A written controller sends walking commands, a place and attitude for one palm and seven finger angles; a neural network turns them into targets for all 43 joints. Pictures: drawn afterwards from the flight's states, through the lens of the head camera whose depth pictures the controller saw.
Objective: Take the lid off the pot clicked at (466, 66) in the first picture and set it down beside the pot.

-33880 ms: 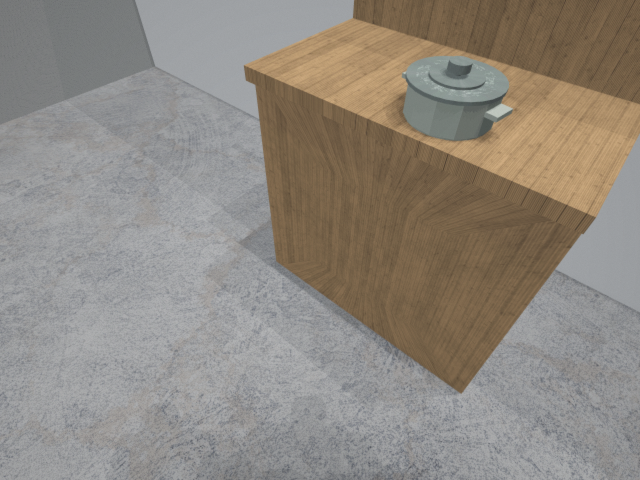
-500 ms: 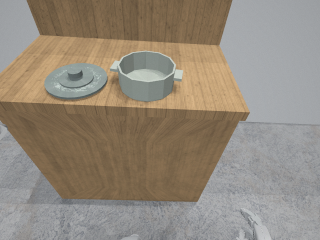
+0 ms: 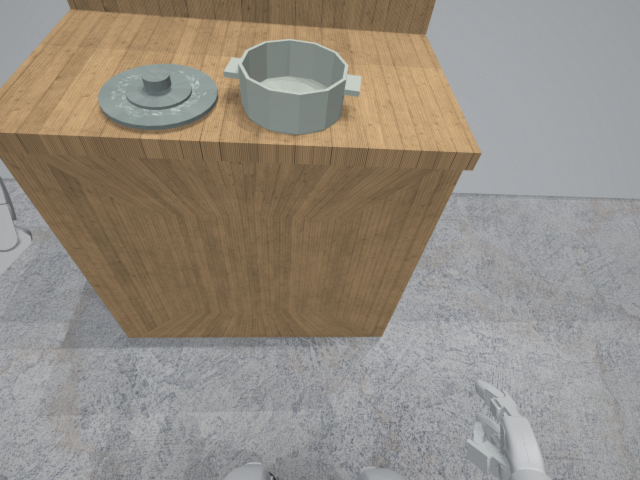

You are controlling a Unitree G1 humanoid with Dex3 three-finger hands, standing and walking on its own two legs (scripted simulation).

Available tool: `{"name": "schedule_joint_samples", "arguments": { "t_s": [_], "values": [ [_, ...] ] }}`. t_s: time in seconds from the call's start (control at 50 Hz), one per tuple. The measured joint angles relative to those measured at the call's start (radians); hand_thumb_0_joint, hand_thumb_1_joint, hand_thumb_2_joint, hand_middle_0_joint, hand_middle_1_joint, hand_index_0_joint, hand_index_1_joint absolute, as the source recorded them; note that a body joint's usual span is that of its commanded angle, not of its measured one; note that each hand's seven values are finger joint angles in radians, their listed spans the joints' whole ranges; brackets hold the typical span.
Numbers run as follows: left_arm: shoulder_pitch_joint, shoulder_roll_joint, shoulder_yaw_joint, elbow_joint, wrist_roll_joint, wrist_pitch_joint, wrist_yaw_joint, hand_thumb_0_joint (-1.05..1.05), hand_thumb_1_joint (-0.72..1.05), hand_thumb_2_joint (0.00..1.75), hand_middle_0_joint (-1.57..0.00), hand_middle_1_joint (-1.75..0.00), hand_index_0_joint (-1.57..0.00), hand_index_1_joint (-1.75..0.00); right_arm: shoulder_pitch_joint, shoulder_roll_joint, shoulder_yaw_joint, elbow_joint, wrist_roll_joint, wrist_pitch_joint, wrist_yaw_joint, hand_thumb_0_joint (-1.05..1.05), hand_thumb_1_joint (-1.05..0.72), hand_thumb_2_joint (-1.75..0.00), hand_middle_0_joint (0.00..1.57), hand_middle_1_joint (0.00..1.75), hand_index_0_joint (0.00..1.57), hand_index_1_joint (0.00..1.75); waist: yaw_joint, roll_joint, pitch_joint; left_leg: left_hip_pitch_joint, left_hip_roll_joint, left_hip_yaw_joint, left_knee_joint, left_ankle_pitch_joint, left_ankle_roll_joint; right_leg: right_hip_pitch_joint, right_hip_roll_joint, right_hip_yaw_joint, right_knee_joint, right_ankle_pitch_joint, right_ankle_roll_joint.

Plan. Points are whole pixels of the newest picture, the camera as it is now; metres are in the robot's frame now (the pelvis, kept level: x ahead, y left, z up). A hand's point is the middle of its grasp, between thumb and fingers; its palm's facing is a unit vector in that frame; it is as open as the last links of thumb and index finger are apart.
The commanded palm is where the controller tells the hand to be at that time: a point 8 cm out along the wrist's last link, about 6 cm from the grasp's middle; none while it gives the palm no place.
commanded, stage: stop stepping back and stand still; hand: left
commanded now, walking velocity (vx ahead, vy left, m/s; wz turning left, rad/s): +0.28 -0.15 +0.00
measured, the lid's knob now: (156, 79) +0.70 +0.31 +0.10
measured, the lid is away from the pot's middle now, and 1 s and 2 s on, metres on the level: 0.24 0.24 0.24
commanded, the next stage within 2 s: let the arm hang, fingers relaxed in 1.58 s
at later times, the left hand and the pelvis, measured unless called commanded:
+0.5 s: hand out of the picture +0.09 +0.25 +0.26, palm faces +0.47 -0.84 -0.27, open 7.4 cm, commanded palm +0.02 +0.29 +0.28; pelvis -0.12 +0.01 +0.00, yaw +0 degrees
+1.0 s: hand out of the picture +0.05 +0.19 -0.13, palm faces +0.11 -0.96 -0.26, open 7.4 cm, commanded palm none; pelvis -0.08 +0.00 -0.02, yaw +7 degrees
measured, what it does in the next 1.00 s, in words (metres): steps on the spot: right foot, then left foot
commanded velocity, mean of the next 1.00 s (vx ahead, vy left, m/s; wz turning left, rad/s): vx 0.15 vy -0.01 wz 0.00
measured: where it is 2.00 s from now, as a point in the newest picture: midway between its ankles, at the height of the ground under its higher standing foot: outside the picture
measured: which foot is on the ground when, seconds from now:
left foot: down 0.00-0.16, up 0.18-0.40, down 0.42-1.00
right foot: up 0.00-0.16, down 0.18-1.00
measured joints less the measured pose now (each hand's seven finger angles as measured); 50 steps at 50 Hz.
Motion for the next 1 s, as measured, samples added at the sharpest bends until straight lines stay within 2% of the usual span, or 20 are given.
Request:
{"name": "schedule_joint_samples", "arguments": {
  "t_s": [0.04,0.08,0.16,0.2,0.26,0.3,0.36,0.4,0.42,0.48,0.54,0.62,0.66,0.72,0.76,0.8,0.84,0.88,0.92,1.0],
  "values": [
    [0.074,0.018,0.033,-0.042,-0.025,0.059,0.000,0.00,0.89,0.89,-0.21,-0.30,-0.21,-0.30,-0.008,0.020,0.008,-0.027,0.011,0.016,0.017,0.01,-0.91,-0.90,0.21,0.30,0.20,0.30,-0.016,-0.013,0.015,0.001,0.009,0.008,-0.044,0.049,-0.003,-0.037,0.026,0.002,0.108,-0.019,-0.003],
    [0.215,0.045,0.084,-0.128,-0.045,0.073,0.016,0.01,0.89,0.89,-0.21,-0.30,-0.21,-0.30,0.019,0.044,0.016,-0.065,0.013,0.020,0.025,0.01,-0.91,-0.90,0.21,0.30,0.21,0.30,-0.028,-0.025,-0.001,-0.008,0.022,0.015,-0.081,0.082,-0.008,-0.023,0.027,-0.036,0.092,-0.009,-0.015],
    [0.357,0.097,0.118,-0.260,-0.031,0.055,0.038,0.01,0.88,0.89,-0.22,-0.31,-0.22,-0.31,0.105,0.058,0.022,-0.070,0.000,0.020,0.010,0.01,-0.90,-0.90,0.21,0.30,0.20,0.30,-0.008,-0.023,-0.060,-0.040,0.012,0.007,-0.099,0.013,-0.034,0.209,-0.003,-0.128,-0.296,-0.010,-0.062],
    [0.308,0.119,0.125,-0.248,-0.014,0.011,0.032,0.01,0.88,0.89,-0.22,-0.31,-0.22,-0.31,0.119,0.040,0.023,-0.041,-0.003,0.030,-0.003,0.01,-0.90,-0.90,0.21,0.30,0.20,0.30,0.027,-0.008,-0.068,-0.114,0.002,0.000,0.092,-0.130,-0.048,0.259,-0.013,-0.137,-0.418,0.148,-0.090],
    [0.147,0.091,0.095,-0.141,-0.008,-0.012,0.015,0.01,0.88,0.89,-0.22,-0.31,-0.22,-0.31,0.136,0.011,0.022,0.050,0.011,0.079,-0.016,0.01,-0.90,-0.90,0.21,0.30,0.21,0.30,0.070,0.014,-0.124,-0.164,-0.023,-0.015,0.475,-0.161,-0.056,0.246,-0.027,-0.140,-0.395,0.173,-0.073],
    [0.050,0.044,0.087,-0.027,-0.011,-0.023,0.023,0.00,0.88,0.89,-0.22,-0.31,-0.22,-0.31,0.150,0.004,0.026,0.073,0.019,0.100,-0.029,0.01,-0.90,-0.90,0.21,0.30,0.21,0.30,0.081,0.001,-0.169,-0.104,-0.015,0.012,0.500,-0.188,-0.043,0.240,-0.056,-0.129,-0.403,0.167,-0.068],
    [-0.062,-0.032,0.061,0.146,-0.009,0.001,0.047,0.00,0.88,0.89,-0.21,-0.31,-0.22,-0.31,0.161,-0.013,0.027,0.062,0.025,0.088,-0.051,0.02,-0.90,-0.90,0.21,0.30,0.21,0.30,0.065,0.000,-0.201,0.066,0.013,0.048,0.263,-0.268,-0.014,0.230,-0.094,-0.135,-0.409,0.168,-0.058],
    [-0.082,-0.078,0.029,0.189,-0.013,0.033,0.063,0.00,0.89,0.90,-0.21,-0.30,-0.21,-0.30,0.156,-0.040,0.025,0.024,0.025,0.064,-0.060,0.02,-0.90,-0.90,0.21,0.30,0.21,0.30,0.039,0.029,-0.192,0.186,0.034,0.038,0.041,-0.309,0.014,0.205,-0.095,-0.146,-0.378,0.166,-0.048],
    [-0.069,-0.091,0.015,0.177,-0.017,0.047,0.068,0.00,0.89,0.90,-0.20,-0.30,-0.21,-0.30,0.142,-0.049,0.022,0.001,0.024,0.051,-0.060,0.02,-0.90,-0.90,0.21,0.30,0.21,0.30,0.020,0.043,-0.175,0.205,0.043,0.023,-0.025,-0.248,0.016,0.177,-0.089,-0.146,-0.335,0.151,-0.045],
    [0.074,-0.096,-0.006,0.088,-0.020,0.058,0.058,0.00,0.89,0.90,-0.20,-0.30,-0.20,-0.30,0.096,-0.004,0.026,-0.031,0.019,0.027,-0.041,0.02,-0.91,-0.90,0.21,0.30,0.20,0.30,-0.017,-0.009,-0.125,0.196,0.030,0.060,-0.003,-0.160,-0.029,0.071,-0.065,-0.082,-0.089,0.059,-0.038],
    [0.229,-0.072,-0.024,-0.033,-0.006,0.055,0.043,0.01,0.89,0.90,-0.20,-0.30,-0.20,-0.30,0.118,0.044,0.036,-0.042,0.009,-0.008,-0.019,0.01,-0.91,-0.90,0.21,0.30,0.20,0.30,-0.038,-0.035,-0.121,0.204,0.035,0.058,-0.057,-0.139,-0.046,0.009,-0.043,-0.095,0.017,0.072,-0.041],
    [0.305,0.027,0.035,-0.157,0.005,0.019,0.052,0.01,0.88,0.89,-0.21,-0.31,-0.21,-0.30,0.153,0.056,0.053,-0.027,0.002,-0.010,-0.015,0.01,-0.90,-0.90,0.21,0.30,0.20,0.30,0.002,-0.007,-0.092,0.196,0.072,0.027,-0.049,-0.139,-0.069,0.119,-0.031,-0.158,-0.259,0.089,-0.046],
    [0.252,0.072,0.074,-0.158,0.010,-0.003,0.061,0.01,0.88,0.89,-0.22,-0.31,-0.22,-0.31,0.155,0.046,0.050,-0.015,0.006,0.001,-0.015,0.01,-0.90,-0.90,0.21,0.30,0.21,0.30,0.031,0.002,-0.080,0.136,0.067,0.013,0.082,-0.229,-0.049,0.158,-0.031,-0.143,-0.361,0.179,-0.077],
    [0.116,0.038,0.066,-0.072,0.014,-0.033,0.054,0.01,0.88,0.89,-0.22,-0.31,-0.22,-0.31,0.118,0.011,0.028,0.064,0.009,0.038,-0.015,0.01,-0.90,-0.90,0.21,0.30,0.21,0.30,0.058,0.047,-0.062,0.061,0.040,-0.013,0.313,-0.286,-0.031,0.174,-0.029,-0.160,-0.335,0.213,-0.081],
    [0.068,0.007,0.078,-0.005,0.008,-0.034,0.054,0.00,0.88,0.89,-0.22,-0.31,-0.22,-0.31,0.108,0.000,0.018,0.083,0.014,0.063,-0.017,0.01,-0.90,-0.90,0.21,0.30,0.21,0.30,0.063,0.045,-0.072,0.068,0.022,0.012,0.292,-0.286,-0.021,0.197,-0.044,-0.147,-0.354,0.201,-0.072],
    [-0.001,-0.026,0.008,0.163,0.056,-0.014,0.028,0.00,0.88,0.89,-0.21,-0.30,-0.21,-0.31,0.118,-0.025,-0.004,0.112,0.009,0.036,0.013,0.01,-0.90,-0.90,0.21,0.30,0.21,0.30,0.050,0.049,-0.118,0.062,0.018,0.049,0.202,-0.265,-0.020,0.172,-0.079,-0.161,-0.321,0.174,-0.061],
    [-0.048,-0.077,-0.091,0.400,0.079,0.072,-0.015,-0.01,0.89,0.90,-0.20,-0.30,-0.21,-0.30,0.126,-0.074,-0.017,0.103,-0.008,0.052,0.030,0.01,-0.90,-0.90,0.21,0.30,0.21,0.30,0.029,0.107,-0.165,0.055,0.035,0.004,0.084,-0.184,0.003,0.095,-0.076,-0.172,-0.179,0.064,-0.045],
    [-0.075,-0.127,-0.178,0.684,0.092,0.162,-0.052,-0.01,0.90,0.90,-0.20,-0.30,-0.20,-0.30,0.109,-0.081,-0.023,0.125,-0.035,0.072,0.027,0.01,-0.90,-0.90,0.21,0.30,0.21,0.30,-0.002,0.103,-0.172,0.017,0.004,0.004,0.143,-0.155,-0.031,0.026,-0.077,-0.097,-0.017,-0.021,-0.031],
    [-0.083,-0.177,-0.269,0.962,0.098,0.236,-0.080,-0.01,0.91,0.90,-0.19,-0.30,-0.19,-0.30,0.113,-0.073,-0.014,0.140,-0.052,0.091,0.020,0.01,-0.91,-0.90,0.21,0.30,0.20,0.30,-0.024,0.078,-0.166,0.020,-0.020,0.008,0.167,-0.185,-0.057,0.040,-0.074,-0.049,-0.054,-0.008,-0.026],
    [-0.031,-0.318,-0.455,1.376,0.100,0.285,-0.102,0.00,0.92,0.89,-0.19,-0.30,-0.19,-0.30,0.118,-0.060,-0.018,0.194,-0.045,0.136,0.017,0.01,-0.91,-0.90,0.21,0.30,0.20,0.30,-0.034,0.063,-0.084,0.007,-0.017,-0.018,0.332,-0.300,-0.048,0.093,-0.053,-0.065,-0.080,0.028,-0.057]
  ]
}}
